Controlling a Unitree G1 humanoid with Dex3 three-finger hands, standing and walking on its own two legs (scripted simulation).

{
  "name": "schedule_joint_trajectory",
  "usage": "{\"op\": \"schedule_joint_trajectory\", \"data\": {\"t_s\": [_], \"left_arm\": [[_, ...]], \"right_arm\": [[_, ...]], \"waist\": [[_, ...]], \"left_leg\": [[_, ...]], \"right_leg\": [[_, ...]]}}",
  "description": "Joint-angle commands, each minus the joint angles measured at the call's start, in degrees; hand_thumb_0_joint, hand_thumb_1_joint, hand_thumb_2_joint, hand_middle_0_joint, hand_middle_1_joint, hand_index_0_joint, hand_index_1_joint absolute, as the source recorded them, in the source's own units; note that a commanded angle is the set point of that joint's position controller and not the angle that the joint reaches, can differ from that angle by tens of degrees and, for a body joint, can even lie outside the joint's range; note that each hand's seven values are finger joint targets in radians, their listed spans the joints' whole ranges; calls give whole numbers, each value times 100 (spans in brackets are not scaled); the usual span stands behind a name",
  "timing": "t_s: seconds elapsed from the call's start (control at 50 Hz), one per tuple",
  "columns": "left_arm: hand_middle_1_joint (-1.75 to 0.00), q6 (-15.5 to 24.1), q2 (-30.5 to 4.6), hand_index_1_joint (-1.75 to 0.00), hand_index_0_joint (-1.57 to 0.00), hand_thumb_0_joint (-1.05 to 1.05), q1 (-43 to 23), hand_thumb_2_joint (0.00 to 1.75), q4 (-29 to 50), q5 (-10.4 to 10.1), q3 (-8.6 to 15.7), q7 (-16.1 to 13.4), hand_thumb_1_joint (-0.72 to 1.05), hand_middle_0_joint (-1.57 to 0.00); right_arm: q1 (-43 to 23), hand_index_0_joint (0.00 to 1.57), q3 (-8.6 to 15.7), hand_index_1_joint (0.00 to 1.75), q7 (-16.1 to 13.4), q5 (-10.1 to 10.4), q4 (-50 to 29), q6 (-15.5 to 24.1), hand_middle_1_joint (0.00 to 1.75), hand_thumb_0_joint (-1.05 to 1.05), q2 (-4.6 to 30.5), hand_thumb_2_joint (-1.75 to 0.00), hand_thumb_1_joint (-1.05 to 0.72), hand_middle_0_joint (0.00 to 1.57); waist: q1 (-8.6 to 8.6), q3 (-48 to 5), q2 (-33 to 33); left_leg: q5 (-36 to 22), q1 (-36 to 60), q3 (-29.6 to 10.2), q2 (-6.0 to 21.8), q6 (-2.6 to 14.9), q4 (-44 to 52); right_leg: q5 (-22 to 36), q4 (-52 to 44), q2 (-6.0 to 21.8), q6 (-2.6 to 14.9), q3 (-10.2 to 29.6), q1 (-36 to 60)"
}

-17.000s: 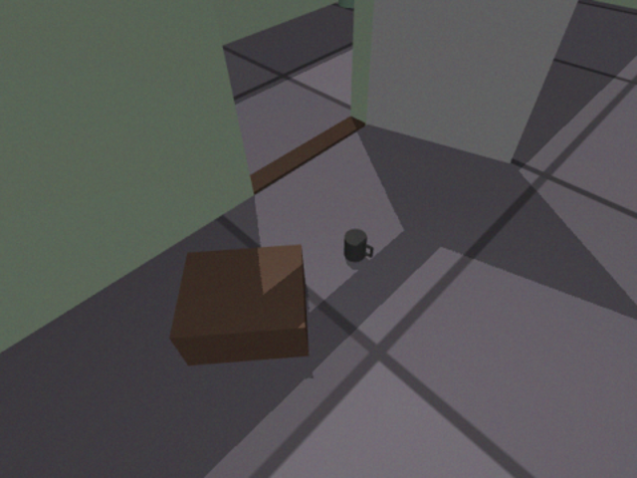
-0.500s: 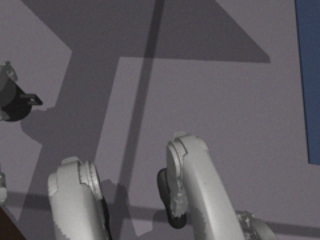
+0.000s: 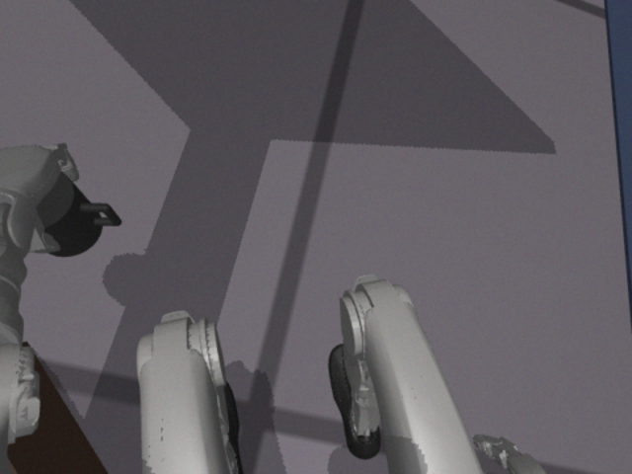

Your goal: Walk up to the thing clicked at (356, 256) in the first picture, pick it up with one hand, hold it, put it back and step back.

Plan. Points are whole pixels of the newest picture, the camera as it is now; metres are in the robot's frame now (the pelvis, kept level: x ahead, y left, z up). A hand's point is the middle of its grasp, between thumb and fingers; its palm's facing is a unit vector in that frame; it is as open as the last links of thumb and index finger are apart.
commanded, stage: lift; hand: left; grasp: from above
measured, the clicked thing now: (66, 214) +0.48 +0.29 -0.17
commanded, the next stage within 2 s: hold in 1.34 s
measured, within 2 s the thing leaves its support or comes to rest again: neither
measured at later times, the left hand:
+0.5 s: hand out of the picture +0.40 +0.28 +0.06, palm faces -0.45 -0.11 -0.89, open 11.4 cm
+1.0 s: hand out of the picture +0.35 +0.25 +0.21, palm faces -0.47 -0.10 -0.88, open 11.4 cm
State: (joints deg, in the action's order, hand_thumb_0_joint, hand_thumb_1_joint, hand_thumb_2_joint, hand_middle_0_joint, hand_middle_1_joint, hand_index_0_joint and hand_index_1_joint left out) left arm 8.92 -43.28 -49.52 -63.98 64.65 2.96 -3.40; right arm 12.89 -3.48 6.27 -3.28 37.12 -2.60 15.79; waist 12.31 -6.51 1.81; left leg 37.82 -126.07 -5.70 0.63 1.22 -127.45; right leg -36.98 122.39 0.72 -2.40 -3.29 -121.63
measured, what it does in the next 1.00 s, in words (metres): rises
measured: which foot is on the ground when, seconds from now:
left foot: down 0.00-1.00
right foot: down 0.00-1.00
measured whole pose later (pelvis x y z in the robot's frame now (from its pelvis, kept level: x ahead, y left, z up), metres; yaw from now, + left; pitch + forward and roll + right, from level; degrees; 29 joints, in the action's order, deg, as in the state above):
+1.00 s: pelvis +0.04 -0.01 +0.30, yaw +5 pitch +16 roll -2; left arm 1.5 -24.6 -20.5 -48.9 57.6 -9.2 -7.1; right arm 14.5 1.2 -2.7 1.9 42.2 1.3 14.1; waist 4.9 -7.3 2.1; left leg 27.1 -55.1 -0.8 2.4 -0.3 -66.3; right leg -25.7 63.8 0.0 -0.9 -0.9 -53.9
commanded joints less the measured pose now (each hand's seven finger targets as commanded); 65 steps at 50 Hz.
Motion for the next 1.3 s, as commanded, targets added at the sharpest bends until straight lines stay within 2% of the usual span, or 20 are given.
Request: {"op": "schedule_joint_trajectory", "data": {"t_s": [0.0, 0.04, 0.06, 0.14, 0.18, 0.22, 0.26, 0.34, 0.44, 0.5, 0.56, 0.62, 0.74, 0.78, 0.84, 0.88, 1.0, 1.04, 1.08, 1.28], "left_arm": [[-110, -9, -1703, -109, -95, 0, -1925, 124, 1622, -267, 406, -142, 58, -94], [-110, 21, -1778, -110, -92, 0, -1903, 123, 2036, -292, 435, -98, 55, -92], [-111, 2, -1780, -110, -92, 0, -1656, 123, 1973, -324, 499, -86, 56, -91], [-107, -46, -1382, -108, -92, 0, -1343, 124, 2385, -547, 327, 2, 54, -92], [-107, -85, -1470, -107, -90, 0, -1226, 120, 2726, -591, 371, 13, 53, -89], [-105, -150, -1164, -105, -90, 0, -929, 119, 2838, -674, 225, 44, 53, -89], [-107, -236, -1281, -106, -90, 0, -743, 121, 3034, -750, 345, 34, 54, -89], [-109, -349, -996, -108, -88, 0, -401, 122, 3402, -896, 211, 52, 53, -87], [-111, -487, -799, -109, -87, 0, -76, 123, 3573, -903, 137, -12, 52, -86], [-112, -547, -499, -111, -87, 0, 213, 124, 3701, -904, -23, -66, 53, -86], [-112, -613, -399, -111, -89, 0, 512, 125, 3596, -894, -33, -138, 55, -88], [-112, -665, -52, -112, -88, 0, 748, 125, 3202, -853, -236, -207, 54, -87], [-111, -706, 411, -109, -86, 0, 922, 117, 2940, -852, -592, -367, 52, -84], [-110, -718, 396, -108, -84, 0, 971, 115, 2853, -848, -557, -457, 50, -82], [-109, -706, 419, -107, -82, 0, 692, 114, 2840, -769, -619, -575, 47, -80], [-107, -697, 418, -105, -83, 0, 700, 113, 2844, -723, -592, -674, 47, -82], [-106, -850, 595, -105, -83, 0, 701, 115, 2710, -757, -718, -840, 46, -82], [-102, -912, 432, -103, -82, 0, 738, 115, 2731, -757, -602, -880, 45, -83], [-100, -980, 713, -102, -82, 0, 1014, 117, 2556, -785, -730, -863, 43, -84], [-105, -1076, 925, -105, -86, 0, 1149, 116, 2584, -864, -880, -644, 49, -85]], "right_arm": [[1091, 20, 626, 30, -170, 81, -191, 26, 30, 0, 1458, -91, -91, 20], [1048, 20, 628, 30, -200, 125, -263, 7, 30, 0, 1350, -91, -91, 20], [1030, 20, 658, 30, -213, 137, -283, -3, 30, 0, 1372, -91, -91, 20], [897, 20, 714, 30, -296, 198, -361, -2, 30, 0, 1298, -91, -90, 20], [807, 20, 746, 30, -359, 234, -399, -5, 30, 0, 1266, -90, -90, 20], [738, 20, 743, 30, -395, 252, -425, -5, 30, 0, 1197, -90, -90, 20], [656, 20, 764, 30, -451, 295, -407, -2, 30, 0, 1178, -90, -90, 20], [515, 20, 771, 30, -572, 356, -396, 17, 30, 0, 1061, -90, -90, 20], [366, 20, 768, 30, -677, 428, -338, 60, 30, 0, 950, -90, -89, 20], [328, 20, 764, 30, -740, 460, -293, 104, 30, 0, 865, -90, -89, 20], [244, 20, 747, 30, -798, 496, -266, 152, 30, 0, 820, -90, -89, 20], [223, 20, 707, 30, -861, 525, -154, 246, 30, 0, 751, -90, -90, 20], [212, 20, 743, 30, -927, 561, -138, 439, 30, 0, 699, -90, -90, 20], [205, 20, 761, 30, -941, 563, -112, 500, 30, 0, 695, -90, -90, 20], [252, 20, 763, 30, -965, 547, -56, 564, 30, 0, 689, -90, -90, 20], [273, 20, 761, 30, -973, 530, -17, 595, 30, 0, 676, -90, -90, 20], [376, 20, 783, 30, -971, 522, 73, 608, 30, 0, 693, -90, -90, 20], [363, 20, 800, 30, -975, 519, 62, 602, 30, 0, 713, -90, -90, 20], [353, 20, 800, 30, -956, 509, 90, 587, 30, 0, 688, -90, -90, 20], [411, 20, 873, 30, -925, 526, 65, 492, 30, 0, 686, -90, -90, 20]], "waist": [[-146, -4151, 1791], [-258, -4544, 1831], [-282, -4407, 1691], [-329, -4252, 1640], [-413, -4369, 1600], [-395, -4212, 1471], [-479, -4251, 1370], [-503, -4057, 1145], [-567, -3832, 1115], [-565, -3577, 978], [-665, -3249, 831], [-614, -2608, 690], [-644, -2138, 406], [-727, -2027, 424], [-668, -2060, 528], [-729, -2042, 547], [-744, -1971, 275], [-824, -1985, 305], [-830, -1785, 245], [-883, -1734, 138]], "left_leg": [[-1266, 3883, 63, -84, -3, 1888], [-1242, 4047, 130, -59, 37, 2056], [-1159, 4012, 107, -85, 44, 2145], [-728, 4345, 65, -26, 49, 2656], [-670, 4511, 93, -31, 55, 2843], [-801, 4679, 107, -14, 56, 2996], [-922, 4976, 91, -4, 60, 3201], [-954, 5426, 166, 4, 61, 3686], [-1130, 6140, 190, 31, 34, 4359], [-1091, 6468, 242, 30, 27, 4767], [-1000, 6878, 189, 43, -7, 5301], [-877, 7025, 157, 49, -31, 5756], [-862, 7541, 240, 15, -42, 6461], [-865, 7692, 285, -3, -52, 6691], [-1024, 8158, 301, -1, -77, 6996], [-1110, 8361, 321, -20, -81, 7200], [-1843, 8980, 484, -82, -81, 7567], [-2028, 9184, 505, -99, -87, 7730], [-2134, 9315, 508, -93, -98, 7878], [-3049, 10077, 606, -108, -92, 8404]], "right_leg": [[1162, -1372, -146, 494, -329, 1885], [1218, -1494, -188, 455, -273, 2267], [1168, -1598, -161, 448, -264, 2308], [973, -1964, -189, 409, -241, 2603], [963, -2157, -201, 406, -219, 2901], [1031, -2371, -205, 390, -205, 3079], [1122, -2604, -200, 374, -174, 3396], [1124, -3218, -202, 350, -85, 3985], [1231, -3853, -207, 341, -11, 4698], [1210, -4359, -222, 339, 43, 5190], [1152, -4774, -242, 340, 71, 5662], [1074, -5184, -257, 338, 110, 5927], [1013, -6069, -270, 355, 242, 6664], [995, -6324, -263, 345, 289, 6923], [1172, -6595, -277, 339, 290, 7161], [1240, -6773, -278, 324, 293, 7429], [1848, -7326, -267, 309, 342, 8140], [2020, -7494, -259, 295, 346, 8429], [2136, -7634, -252, 287, 339, 8493], [3017, -8204, -238, 252, 370, 9338]]}}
